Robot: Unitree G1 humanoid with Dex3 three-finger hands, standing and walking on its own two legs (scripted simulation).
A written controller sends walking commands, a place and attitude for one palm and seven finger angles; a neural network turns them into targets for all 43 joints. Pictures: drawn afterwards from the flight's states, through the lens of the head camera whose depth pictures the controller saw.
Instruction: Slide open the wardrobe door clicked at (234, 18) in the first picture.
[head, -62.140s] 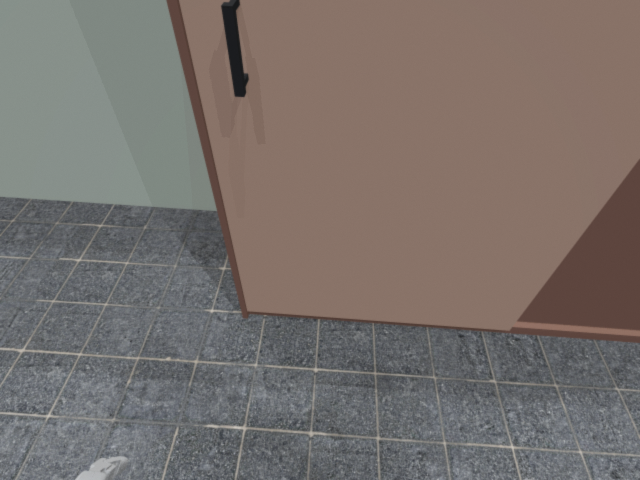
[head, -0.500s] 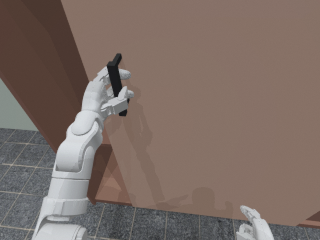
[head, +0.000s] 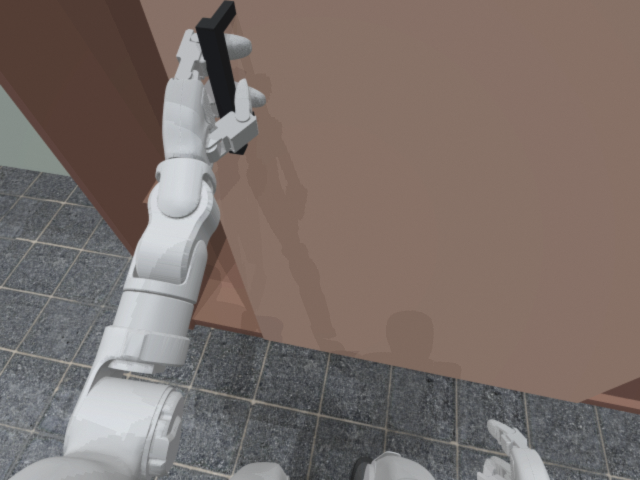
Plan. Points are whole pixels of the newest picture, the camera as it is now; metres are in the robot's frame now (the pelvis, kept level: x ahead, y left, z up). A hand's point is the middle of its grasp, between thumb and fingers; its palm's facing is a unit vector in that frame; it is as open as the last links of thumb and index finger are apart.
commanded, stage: step sideways, sliding the door along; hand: left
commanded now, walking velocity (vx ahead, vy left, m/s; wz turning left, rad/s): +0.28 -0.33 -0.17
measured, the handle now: (232, 84) +0.48 +0.14 +0.22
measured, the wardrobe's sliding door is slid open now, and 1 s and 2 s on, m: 0.25 0.31 0.44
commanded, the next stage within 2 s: none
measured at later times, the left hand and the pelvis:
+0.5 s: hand (263, 113) +0.44 +0.10 +0.21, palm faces +0.43 -0.90 -0.07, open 6.5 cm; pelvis +0.06 -0.12 -0.01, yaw +1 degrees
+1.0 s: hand (314, 122) +0.43 +0.05 +0.21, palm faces +0.33 -0.94 +0.04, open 6.7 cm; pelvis +0.11 -0.13 +0.02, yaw -2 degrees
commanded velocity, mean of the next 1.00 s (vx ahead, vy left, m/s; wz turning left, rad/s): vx -0.12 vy -0.13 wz -0.20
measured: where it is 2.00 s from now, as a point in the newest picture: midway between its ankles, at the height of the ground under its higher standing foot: outside the picture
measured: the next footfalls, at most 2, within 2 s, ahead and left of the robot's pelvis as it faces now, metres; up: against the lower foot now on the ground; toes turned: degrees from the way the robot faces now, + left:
right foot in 0.42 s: +0.17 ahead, -0.28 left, +0.00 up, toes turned -6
left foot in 0.60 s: +0.11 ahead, -0.02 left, +0.00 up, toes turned +8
